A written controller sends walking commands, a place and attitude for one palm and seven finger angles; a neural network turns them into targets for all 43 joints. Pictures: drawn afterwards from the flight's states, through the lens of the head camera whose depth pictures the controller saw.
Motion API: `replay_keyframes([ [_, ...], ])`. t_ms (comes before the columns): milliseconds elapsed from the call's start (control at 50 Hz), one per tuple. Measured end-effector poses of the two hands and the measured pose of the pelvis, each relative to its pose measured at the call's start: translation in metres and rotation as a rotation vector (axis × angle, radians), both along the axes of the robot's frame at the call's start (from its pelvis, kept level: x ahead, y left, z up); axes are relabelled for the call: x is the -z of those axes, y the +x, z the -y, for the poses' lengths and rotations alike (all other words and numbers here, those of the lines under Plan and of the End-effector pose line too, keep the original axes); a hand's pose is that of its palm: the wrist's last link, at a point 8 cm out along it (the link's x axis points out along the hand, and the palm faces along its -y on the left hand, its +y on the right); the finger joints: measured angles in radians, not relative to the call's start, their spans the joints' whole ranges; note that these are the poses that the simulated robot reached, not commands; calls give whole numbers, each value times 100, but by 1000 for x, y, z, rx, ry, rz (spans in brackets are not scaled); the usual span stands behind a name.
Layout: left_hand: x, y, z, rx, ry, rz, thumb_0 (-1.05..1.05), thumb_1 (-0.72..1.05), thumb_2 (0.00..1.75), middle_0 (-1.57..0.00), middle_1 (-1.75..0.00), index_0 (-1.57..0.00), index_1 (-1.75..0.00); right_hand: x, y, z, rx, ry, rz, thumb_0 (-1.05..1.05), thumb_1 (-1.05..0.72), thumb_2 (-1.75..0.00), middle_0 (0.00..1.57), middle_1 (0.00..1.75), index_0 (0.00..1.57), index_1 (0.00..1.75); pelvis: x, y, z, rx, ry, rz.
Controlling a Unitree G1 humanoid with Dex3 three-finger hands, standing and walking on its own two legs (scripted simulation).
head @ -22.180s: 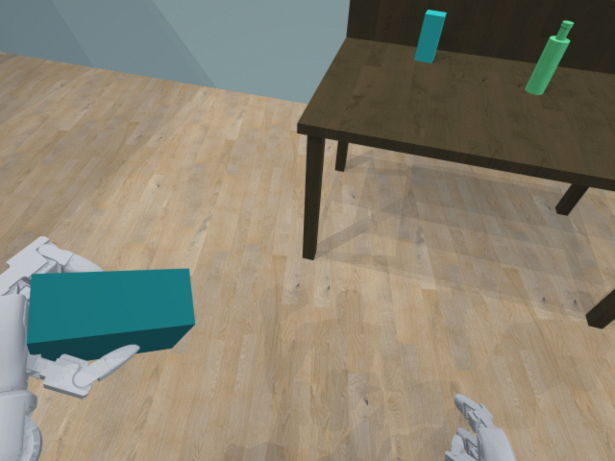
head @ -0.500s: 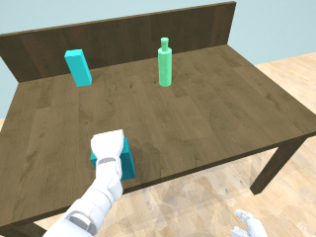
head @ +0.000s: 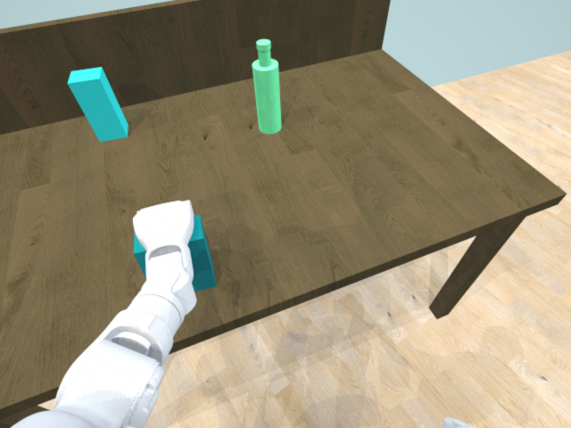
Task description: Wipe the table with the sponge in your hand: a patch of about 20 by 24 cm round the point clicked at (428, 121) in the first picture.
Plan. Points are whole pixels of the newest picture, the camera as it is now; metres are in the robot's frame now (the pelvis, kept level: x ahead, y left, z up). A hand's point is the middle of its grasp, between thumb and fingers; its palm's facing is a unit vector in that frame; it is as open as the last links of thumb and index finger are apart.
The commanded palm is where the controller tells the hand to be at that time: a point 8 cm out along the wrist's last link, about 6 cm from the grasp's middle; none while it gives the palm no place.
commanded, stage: wipe forward along the third lane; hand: left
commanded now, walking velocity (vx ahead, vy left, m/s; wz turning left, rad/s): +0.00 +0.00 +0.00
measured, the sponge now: (180, 266) +0.39 +0.20 -0.04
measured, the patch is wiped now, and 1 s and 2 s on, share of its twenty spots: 0.85 1.00 1.00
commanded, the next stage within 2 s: wipe back along the third lane in 0.96 s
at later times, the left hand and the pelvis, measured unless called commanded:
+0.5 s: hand (164, 222) +0.45 +0.23 +0.01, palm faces -0.08 -0.01 -1.00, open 10.0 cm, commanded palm +0.43 +0.22 +0.03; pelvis +0.00 +0.02 -0.01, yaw -1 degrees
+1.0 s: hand (157, 202) +0.49 +0.25 +0.01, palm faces -0.09 +0.01 -1.00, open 10.0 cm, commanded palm +0.48 +0.23 +0.03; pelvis +0.00 +0.05 -0.02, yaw -2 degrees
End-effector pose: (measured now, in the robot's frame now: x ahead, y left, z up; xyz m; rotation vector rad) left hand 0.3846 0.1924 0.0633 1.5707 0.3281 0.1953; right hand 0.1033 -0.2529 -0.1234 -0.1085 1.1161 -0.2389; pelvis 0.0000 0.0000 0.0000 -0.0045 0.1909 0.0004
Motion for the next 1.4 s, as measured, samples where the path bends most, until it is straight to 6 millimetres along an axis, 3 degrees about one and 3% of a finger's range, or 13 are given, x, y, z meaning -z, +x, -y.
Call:
replay_keyframes([
  [440, -1, 42, -23, -17, -9, 6, 0, -51, 103, -74, -133, -76, -134, 0, -29, -10, 33, -38, -56, 1, -91, -90, 20, 30, 20, 30, 6, -1, -19, 9, -21, -68],
  [740, -1, 66, -40, -19, -1, 9, 0, -51, 103, -74, -133, -76, -133, 4, -48, -31, 48, -34, -102, 1, -91, -90, 20, 30, 20, 30, 12, -1, -37, 14, -38, -112],
  [1160, 1, 105, -53, -41, 18, -1, 0, -51, 103, -74, -133, -77, -133, 12, -94, -38, 95, -50, -218, 1, -91, -89, 20, 30, 20, 30, 25, -1, -49, 23, -58, -188],
  [1280, 1, 100, -53, -28, 19, 23, 0, -51, 103, -74, -133, -76, -134, 11, -91, -43, 99, -27, -228, 1, -91, -90, 20, 30, 20, 30, 21, 5, -49, 26, -57, -177],
  [1400, 0, 94, -51, -28, 16, 26, 0, -50, 103, -73, -134, -75, -135, 8, -68, -47, 78, -3, -208, 1, -91, -90, 20, 30, 20, 30, 15, 14, -48, 23, -53, -158],
])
